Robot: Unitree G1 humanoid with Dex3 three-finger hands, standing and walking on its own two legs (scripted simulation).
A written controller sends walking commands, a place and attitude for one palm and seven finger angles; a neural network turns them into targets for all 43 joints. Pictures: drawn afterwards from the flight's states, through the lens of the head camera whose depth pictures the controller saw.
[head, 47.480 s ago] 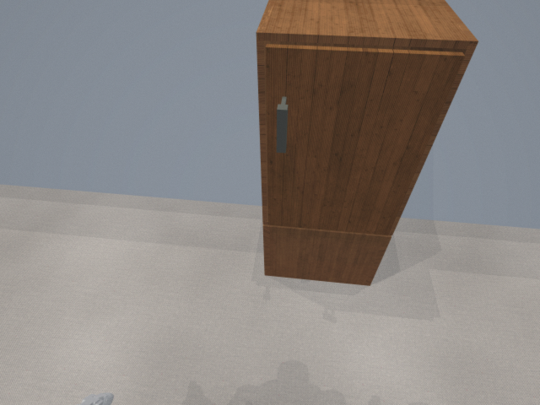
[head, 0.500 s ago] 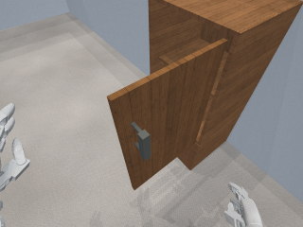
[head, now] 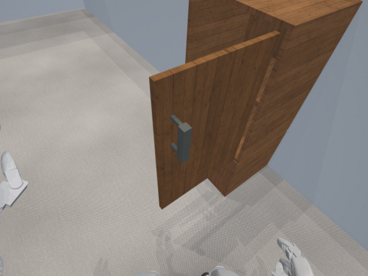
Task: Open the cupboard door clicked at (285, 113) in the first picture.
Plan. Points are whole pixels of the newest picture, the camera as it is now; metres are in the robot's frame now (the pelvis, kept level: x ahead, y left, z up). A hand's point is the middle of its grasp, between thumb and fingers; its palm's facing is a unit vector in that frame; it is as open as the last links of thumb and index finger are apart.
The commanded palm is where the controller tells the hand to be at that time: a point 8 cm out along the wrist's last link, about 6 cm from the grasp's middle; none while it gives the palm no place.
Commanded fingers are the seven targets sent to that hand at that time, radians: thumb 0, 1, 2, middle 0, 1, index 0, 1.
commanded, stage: step back with the hand held close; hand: left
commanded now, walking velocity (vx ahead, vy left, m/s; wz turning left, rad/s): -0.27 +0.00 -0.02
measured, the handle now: (178, 138) +0.42 +0.04 +0.05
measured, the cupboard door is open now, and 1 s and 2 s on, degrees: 91 91 91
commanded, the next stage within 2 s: stop stepping back and stand still in 0.50 s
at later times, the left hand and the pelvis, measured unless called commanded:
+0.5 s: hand (35, 240) +0.13 +0.20 +0.19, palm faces +0.25 -0.79 -0.55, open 7.4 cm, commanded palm +0.07 +0.25 +0.20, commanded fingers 0.00 0.90 0.90 -0.20 -0.30 -0.20 -0.30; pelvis -0.09 -0.04 +0.03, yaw -4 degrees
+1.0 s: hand out of the picture -0.03 +0.21 +0.20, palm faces +0.46 -0.78 -0.43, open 7.4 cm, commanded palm -0.08 +0.23 +0.20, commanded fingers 0.00 0.90 0.90 -0.20 -0.30 -0.20 -0.30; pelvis -0.23 -0.06 +0.03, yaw -3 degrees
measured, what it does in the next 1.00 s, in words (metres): walks backwards: right foot, then left foot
